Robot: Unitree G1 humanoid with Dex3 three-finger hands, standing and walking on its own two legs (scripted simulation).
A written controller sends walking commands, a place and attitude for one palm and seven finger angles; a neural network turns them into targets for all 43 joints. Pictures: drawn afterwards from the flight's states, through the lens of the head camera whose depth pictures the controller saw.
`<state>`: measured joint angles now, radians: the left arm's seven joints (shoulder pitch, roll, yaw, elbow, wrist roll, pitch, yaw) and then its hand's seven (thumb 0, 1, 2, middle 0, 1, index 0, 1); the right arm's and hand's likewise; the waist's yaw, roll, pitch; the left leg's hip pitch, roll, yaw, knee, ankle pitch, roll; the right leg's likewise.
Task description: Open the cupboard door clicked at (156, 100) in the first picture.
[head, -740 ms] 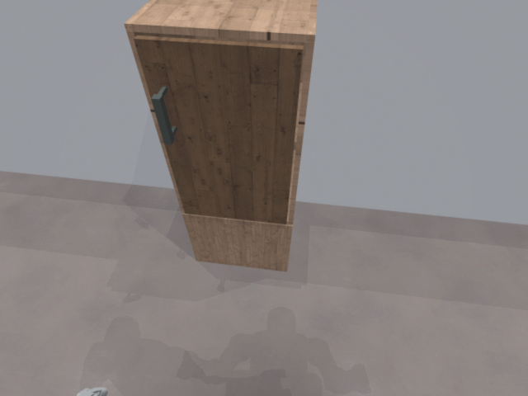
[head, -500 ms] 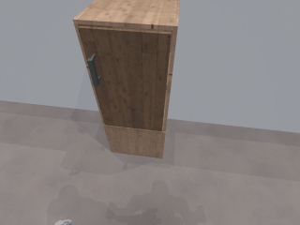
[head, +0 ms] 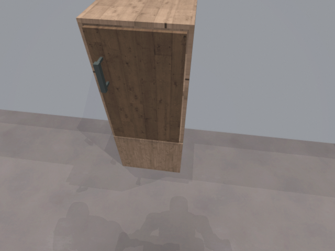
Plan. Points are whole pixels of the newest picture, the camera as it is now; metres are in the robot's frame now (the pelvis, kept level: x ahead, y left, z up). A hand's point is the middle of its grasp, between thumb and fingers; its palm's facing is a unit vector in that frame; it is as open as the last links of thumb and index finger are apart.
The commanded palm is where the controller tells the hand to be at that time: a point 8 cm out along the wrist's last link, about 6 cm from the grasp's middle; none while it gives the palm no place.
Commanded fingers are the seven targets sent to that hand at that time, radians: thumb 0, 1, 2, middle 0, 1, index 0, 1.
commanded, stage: stand and wait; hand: left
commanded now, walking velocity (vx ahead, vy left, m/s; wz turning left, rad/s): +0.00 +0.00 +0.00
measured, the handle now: (102, 75) +0.71 +0.30 +0.01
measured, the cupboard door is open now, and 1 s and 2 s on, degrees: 0 0 0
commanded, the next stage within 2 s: look at it before walking up in 0.08 s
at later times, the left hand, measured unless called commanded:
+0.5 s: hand out of the picture +0.06 +0.22 -0.16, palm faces -0.01 -0.95 -0.30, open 7.4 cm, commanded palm none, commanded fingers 0.00 0.90 0.90 -0.20 -0.30 -0.20 -0.30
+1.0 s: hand out of the picture +0.05 +0.22 -0.17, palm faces +0.02 -0.96 -0.28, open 7.4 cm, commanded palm none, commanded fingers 0.00 0.90 0.90 -0.20 -0.30 -0.20 -0.30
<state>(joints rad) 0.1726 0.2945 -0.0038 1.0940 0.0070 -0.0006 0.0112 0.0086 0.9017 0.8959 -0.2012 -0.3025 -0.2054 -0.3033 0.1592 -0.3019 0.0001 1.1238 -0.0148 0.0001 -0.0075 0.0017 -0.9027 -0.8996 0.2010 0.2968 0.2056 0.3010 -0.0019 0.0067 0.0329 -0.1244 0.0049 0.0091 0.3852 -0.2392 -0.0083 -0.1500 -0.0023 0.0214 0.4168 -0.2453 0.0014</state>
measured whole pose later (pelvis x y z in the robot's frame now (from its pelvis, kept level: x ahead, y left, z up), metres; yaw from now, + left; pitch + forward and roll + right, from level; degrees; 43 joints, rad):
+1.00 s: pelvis +0.01 +0.00 +0.00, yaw +1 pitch -1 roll -1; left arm 0.21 0.25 0.01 1.09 0.02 0.00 0.01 0.01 0.90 0.90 -0.20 -0.30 -0.20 -0.30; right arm 0.21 -0.28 0.00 1.12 -0.03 0.01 0.00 0.00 -0.90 -0.90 0.20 0.30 0.20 0.30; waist 0.01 0.03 0.00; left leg -0.16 0.02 0.01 0.48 -0.32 0.00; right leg -0.14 0.01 0.01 0.42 -0.27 0.00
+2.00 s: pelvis +0.12 +0.10 +0.00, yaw -1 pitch +0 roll -1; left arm 0.24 0.23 0.07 1.04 0.02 0.06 0.01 0.01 0.91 0.90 -0.20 -0.30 -0.20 -0.30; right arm 0.22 -0.14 -0.03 1.02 -0.03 -0.01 -0.05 0.00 -0.91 -0.90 0.20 0.30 0.21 0.30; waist 0.00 -0.05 0.03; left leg -0.19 0.04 0.10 0.42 -0.24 0.02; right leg -0.39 -0.02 0.01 0.97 -0.38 0.05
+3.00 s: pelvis +0.10 +0.06 -0.01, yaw +0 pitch -2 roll +0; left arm 0.32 0.17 0.02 1.03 0.02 -0.01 0.04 0.01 0.90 0.90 -0.20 -0.30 -0.21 -0.30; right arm 0.28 -0.20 -0.03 1.01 -0.02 0.00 -0.03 0.00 -0.91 -0.90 0.20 0.30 0.20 0.30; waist 0.00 0.01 0.00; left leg -0.23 0.06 0.03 0.55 -0.29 -0.04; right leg -0.19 -0.03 -0.09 0.54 -0.32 0.00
